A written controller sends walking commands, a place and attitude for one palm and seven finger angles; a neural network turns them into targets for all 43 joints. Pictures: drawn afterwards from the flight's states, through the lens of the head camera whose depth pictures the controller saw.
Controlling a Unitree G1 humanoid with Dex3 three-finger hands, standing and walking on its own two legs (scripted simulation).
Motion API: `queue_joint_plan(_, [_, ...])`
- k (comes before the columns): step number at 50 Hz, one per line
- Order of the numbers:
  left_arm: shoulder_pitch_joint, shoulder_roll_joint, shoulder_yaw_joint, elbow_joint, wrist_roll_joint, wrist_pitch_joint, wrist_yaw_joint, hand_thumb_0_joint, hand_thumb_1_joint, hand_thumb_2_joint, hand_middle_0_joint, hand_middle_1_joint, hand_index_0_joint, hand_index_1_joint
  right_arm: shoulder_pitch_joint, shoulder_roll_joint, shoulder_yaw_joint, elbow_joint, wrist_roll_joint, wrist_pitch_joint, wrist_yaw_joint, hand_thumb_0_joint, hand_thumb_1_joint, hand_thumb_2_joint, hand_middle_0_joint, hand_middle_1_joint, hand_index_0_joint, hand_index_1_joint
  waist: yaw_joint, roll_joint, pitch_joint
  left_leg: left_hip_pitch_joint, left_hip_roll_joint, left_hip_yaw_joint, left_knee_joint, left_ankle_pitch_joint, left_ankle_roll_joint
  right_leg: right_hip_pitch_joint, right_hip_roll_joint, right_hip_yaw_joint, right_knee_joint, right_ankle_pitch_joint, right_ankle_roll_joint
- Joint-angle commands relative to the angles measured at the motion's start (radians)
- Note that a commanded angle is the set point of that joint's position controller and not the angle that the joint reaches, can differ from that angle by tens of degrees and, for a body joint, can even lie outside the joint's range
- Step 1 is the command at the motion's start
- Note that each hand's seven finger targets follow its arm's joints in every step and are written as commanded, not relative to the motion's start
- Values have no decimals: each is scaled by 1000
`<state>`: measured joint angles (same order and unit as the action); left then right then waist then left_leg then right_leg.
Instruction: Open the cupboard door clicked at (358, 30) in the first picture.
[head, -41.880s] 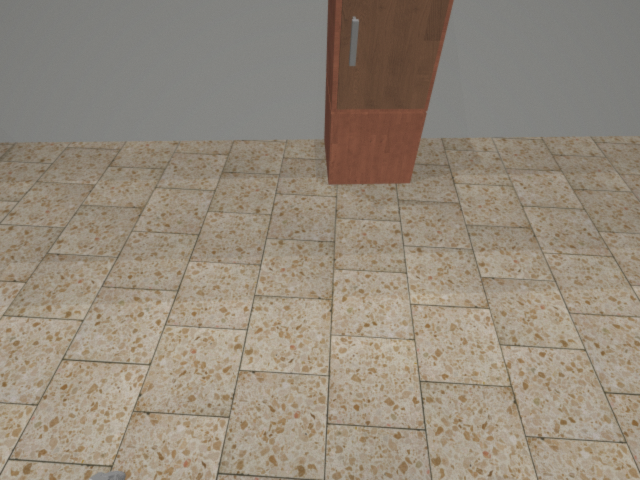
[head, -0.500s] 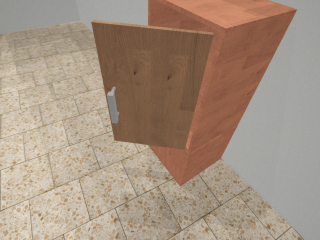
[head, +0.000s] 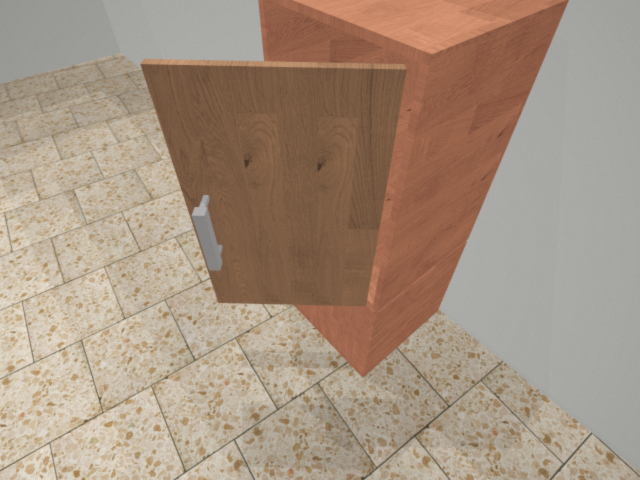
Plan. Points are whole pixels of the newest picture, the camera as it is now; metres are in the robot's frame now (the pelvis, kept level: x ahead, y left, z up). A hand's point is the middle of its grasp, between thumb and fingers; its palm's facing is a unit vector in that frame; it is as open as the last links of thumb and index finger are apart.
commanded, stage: come to a stop and stand still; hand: left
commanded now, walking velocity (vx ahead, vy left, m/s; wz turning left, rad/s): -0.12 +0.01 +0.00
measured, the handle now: (210, 233) +0.56 +0.24 -0.06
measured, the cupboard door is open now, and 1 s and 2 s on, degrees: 48 48 48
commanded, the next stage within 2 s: look again from close up in 1.00 s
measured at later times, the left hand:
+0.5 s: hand out of the picture +0.07 +0.23 -0.17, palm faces +0.01 -0.97 -0.23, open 7.4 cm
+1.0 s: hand out of the picture +0.00 +0.21 -0.17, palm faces +0.03 -0.98 -0.18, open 7.4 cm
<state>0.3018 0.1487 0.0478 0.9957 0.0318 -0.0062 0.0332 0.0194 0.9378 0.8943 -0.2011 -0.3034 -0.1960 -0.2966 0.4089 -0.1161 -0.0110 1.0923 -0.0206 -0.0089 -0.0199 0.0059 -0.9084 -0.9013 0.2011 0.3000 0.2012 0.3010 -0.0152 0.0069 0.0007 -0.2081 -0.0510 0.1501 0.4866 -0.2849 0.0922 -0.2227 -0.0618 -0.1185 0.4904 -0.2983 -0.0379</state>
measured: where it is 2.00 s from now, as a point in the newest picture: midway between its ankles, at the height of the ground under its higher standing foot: outside the picture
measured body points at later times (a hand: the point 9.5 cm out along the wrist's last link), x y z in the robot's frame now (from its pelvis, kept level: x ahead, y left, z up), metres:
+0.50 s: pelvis +0.03 +0.04 +0.00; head +0.07 +0.04 +0.45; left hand +0.07 +0.28 -0.15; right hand +0.11 -0.20 -0.15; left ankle +0.08 +0.13 -0.74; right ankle +0.00 -0.08 -0.72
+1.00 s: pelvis +0.00 +0.04 +0.01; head +0.01 +0.05 +0.46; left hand +0.00 +0.27 -0.16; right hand +0.00 -0.19 -0.15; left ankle +0.02 +0.14 -0.74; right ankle +0.01 -0.09 -0.74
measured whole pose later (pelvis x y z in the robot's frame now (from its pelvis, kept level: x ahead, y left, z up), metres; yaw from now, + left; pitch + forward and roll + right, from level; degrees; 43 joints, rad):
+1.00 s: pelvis +0.00 +0.04 +0.01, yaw +0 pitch -1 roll +0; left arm 0.28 0.17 0.01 1.07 0.02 0.01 0.03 0.01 0.91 0.89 -0.20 -0.30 -0.20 -0.30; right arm 0.26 -0.14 -0.01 1.11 -0.02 0.02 -0.02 0.01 -0.92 -0.90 0.20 0.30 0.20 0.30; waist 0.00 -0.02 0.02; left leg -0.22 -0.01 0.05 0.41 -0.19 0.03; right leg -0.20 -0.03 -0.06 0.41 -0.20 0.01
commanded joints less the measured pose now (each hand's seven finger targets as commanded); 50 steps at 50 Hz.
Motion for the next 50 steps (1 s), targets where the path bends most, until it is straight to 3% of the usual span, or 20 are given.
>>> queue_joint_plan(1, [214,161,41,10,-12,-19,18,0,900,900,-200,-300,-200,-300,-70,-112,-36,-108,-5,0,8,0,-900,-900,200,300,200,300,79,-183,141,-450,103,-112,388,-209,-70,150,-413,540,-368,-277,-211])
queue_joint_plan(3, [88,119,28,-24,-5,-27,23,0,900,900,-200,-300,-200,-300,-72,-93,-35,-109,1,7,14,0,-900,-900,200,300,200,300,25,-138,152,-384,144,-148,416,-125,-79,58,-333,349,-315,-6,-171])
queue_joint_plan(5, [-1,119,21,-45,1,-20,18,0,900,900,-200,-300,-200,-300,-24,-55,-27,-93,11,13,13,0,-900,-900,200,300,200,300,-14,-141,96,-193,133,-107,223,-94,-102,-5,-244,141,-203,271,-112])
queue_joint_plan(7, [-8,127,16,-36,-11,-5,13,0,900,900,-200,-300,-200,-300,29,-47,-24,-63,10,10,8,0,-900,-900,200,300,200,300,-25,-105,69,-10,96,-52,15,164,-119,-64,-154,55,-66,286,-40])
queue_joint_plan(9, [53,98,11,-41,-17,15,10,0,900,900,-200,-300,-200,-300,7,-137,-41,-84,5,0,0,0,-900,-900,200,300,200,300,13,90,61,13,214,-182,-56,437,-74,-108,-56,25,37,104,42])
queue_joint_plan(11, [81,67,3,-33,-13,28,14,0,900,900,-200,-300,-200,-300,-56,-177,-47,-103,5,-3,-8,0,-900,-900,200,300,200,300,31,148,87,-103,287,-282,-138,472,-6,-30,-7,19,78,-26,71])
queue_joint_plan(18, [41,75,2,-63,-12,37,2,0,900,900,-200,-300,-200,-300,-87,-239,-75,-112,-1,3,-41,0,-900,-900,200,300,200,300,-13,158,-90,215,401,-318,-62,949,127,-187,22,100,324,-211,53])
queue_joint_plan(22, [53,65,9,-77,-11,42,-4,0,900,900,-200,-300,-200,-300,-160,-232,-77,-132,-4,12,-41,0,-900,-900,200,300,200,300,10,147,-96,118,376,-266,-60,783,99,-96,26,105,228,-131,47])
queue_joint_plan(25, [115,78,11,-64,-4,34,-2,0,900,900,-200,-300,-200,-300,-195,-195,-72,-141,6,23,-22,0,-900,-900,200,300,200,300,49,35,-66,-68,264,-201,-11,333,1,95,14,91,-73,124,44])
queue_joint_plan(26, [99,131,13,-72,2,24,3,0,900,900,-200,-300,-200,-300,-191,-142,-65,-154,12,28,-13,0,-900,-900,200,300,200,300,39,-129,-25,-150,157,-141,68,87,-61,83,-103,250,-178,185,1])
queue_joint_plan(27, [35,183,14,-83,0,20,4,0,900,900,-200,-300,-200,-300,-198,-100,-57,-166,14,41,-5,0,-900,-900,200,300,200,300,15,-236,31,-175,76,-81,151,-123,-105,-30,-256,359,-242,133,-90])
queue_joint_plan(28, [-13,186,9,-104,0,22,5,0,900,900,-200,-300,-200,-300,-227,-104,-58,-170,7,54,-1,0,-900,-900,200,300,200,300,21,-144,43,-117,74,-125,279,-172,-104,-144,-278,360,-256,96,-145])
queue_joint_plan(30, [-71,166,5,-96,0,9,8,0,900,900,-200,-300,-200,-300,-224,-106,-56,-152,4,57,-1,0,-900,-900,200,300,200,300,-1,-199,61,-162,84,-153,369,-165,-99,-119,-215,314,-211,246,-146])
queue_joint_plan(33, [-67,164,2,-78,-4,3,6,0,900,900,-200,-300,-200,-300,-155,-97,-45,-112,12,40,-3,0,-900,-900,200,300,200,300,-10,-148,4,-103,82,-114,157,-96,-114,11,-166,216,-91,464,-123])
queue_joint_plan(35, [-40,151,-4,-53,-19,6,1,0,900,900,-200,-300,-200,-300,-131,-108,-36,-88,9,25,-7,0,-900,-900,200,300,200,300,-3,-69,-24,33,109,-147,-43,172,-104,-19,-114,188,-38,354,-48])
queue_joint_plan(36, [-23,124,-7,-52,-20,10,-3,0,900,900,-200,-300,-200,-300,-146,-135,-36,-89,6,15,-9,0,-900,-900,200,300,200,300,18,25,-16,42,185,-223,-94,277,-77,-29,-57,149,-32,240,1])
queue_joint_plan(37, [-15,104,-11,-47,-19,13,-3,0,900,900,-200,-300,-200,-300,-183,-161,-34,-92,4,14,-8,0,-900,-900,200,300,200,300,40,42,9,-35,220,-247,-112,223,-59,4,-31,147,-79,128,30])
queue_joint_plan(38, [-22,108,-10,-26,-16,17,-1,0,900,900,-200,-300,-200,-300,-198,-145,-28,-82,5,8,-5,0,-900,-900,200,300,200,300,41,99,37,-98,201,-264,-157,158,-55,44,-26,128,-73,93,39])
queue_joint_plan(44, [18,101,-19,30,-14,12,-5,0,900,900,-200,-300,-200,-300,-165,-147,-24,-51,4,9,-2,0,-900,-900,200,300,200,300,39,52,50,-117,171,-254,-238,-83,-65,74,-32,127,-125,62,37])
queue_joint_plan(50, [37,88,-24,61,-15,-2,-2,0,900,900,-200,-300,-200,-300,-109,-130,-17,-17,6,6,-4,0,-900,-900,200,300,200,300,18,-13,49,-53,151,-217,-196,6,-73,23,-50,153,-169,50,29])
